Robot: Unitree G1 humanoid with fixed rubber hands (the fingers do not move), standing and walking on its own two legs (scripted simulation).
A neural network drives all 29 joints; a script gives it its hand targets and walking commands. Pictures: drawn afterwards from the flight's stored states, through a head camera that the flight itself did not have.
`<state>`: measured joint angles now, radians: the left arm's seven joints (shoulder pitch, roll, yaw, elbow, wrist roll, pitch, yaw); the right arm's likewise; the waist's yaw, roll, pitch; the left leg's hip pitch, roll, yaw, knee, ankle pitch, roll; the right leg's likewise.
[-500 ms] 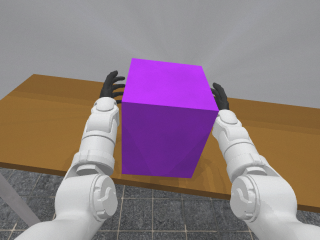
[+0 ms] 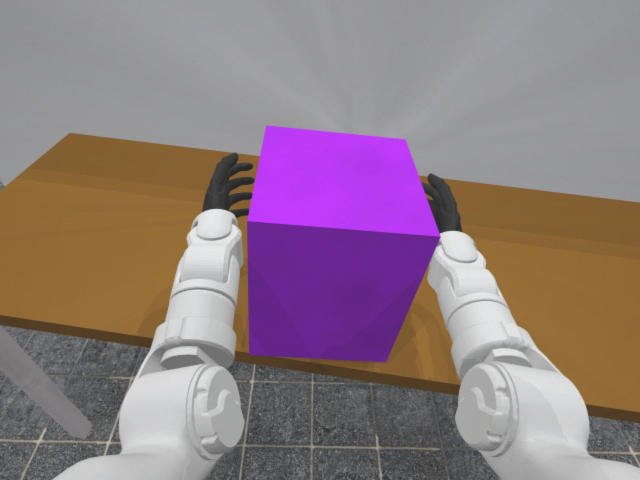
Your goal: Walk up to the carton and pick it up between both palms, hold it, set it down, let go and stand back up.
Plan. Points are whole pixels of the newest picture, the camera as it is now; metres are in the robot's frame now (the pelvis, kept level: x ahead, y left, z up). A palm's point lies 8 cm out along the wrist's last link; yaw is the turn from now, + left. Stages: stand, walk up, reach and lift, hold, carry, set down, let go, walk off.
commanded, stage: set down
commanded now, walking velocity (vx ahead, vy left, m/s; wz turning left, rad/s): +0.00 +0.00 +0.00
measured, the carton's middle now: (327, 246) +0.43 +0.03 +0.08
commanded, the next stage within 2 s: none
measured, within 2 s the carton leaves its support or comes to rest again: rests again in 0.38 s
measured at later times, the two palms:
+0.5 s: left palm (218, 230) +0.39 +0.18 +0.13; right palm (440, 248) +0.41 -0.11 +0.12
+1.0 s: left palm (220, 237) +0.39 +0.17 +0.12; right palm (441, 251) +0.41 -0.12 +0.11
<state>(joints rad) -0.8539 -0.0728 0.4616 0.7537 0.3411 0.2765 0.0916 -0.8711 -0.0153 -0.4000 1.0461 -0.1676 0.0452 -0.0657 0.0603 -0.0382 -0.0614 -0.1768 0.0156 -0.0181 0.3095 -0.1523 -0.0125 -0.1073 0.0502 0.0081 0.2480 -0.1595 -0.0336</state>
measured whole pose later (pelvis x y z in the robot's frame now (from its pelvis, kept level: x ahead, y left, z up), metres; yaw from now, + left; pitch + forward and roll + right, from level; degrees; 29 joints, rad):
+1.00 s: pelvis +0.00 +0.00 +0.00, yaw +0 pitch +0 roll +0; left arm -0.76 -0.16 0.54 0.66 0.44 0.19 0.03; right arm -0.78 0.08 -0.60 0.92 -0.37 -0.06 0.02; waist 0.06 -0.05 -0.01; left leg -0.15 0.01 0.03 0.29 -0.15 0.00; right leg -0.10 0.03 -0.02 0.27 -0.17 -0.03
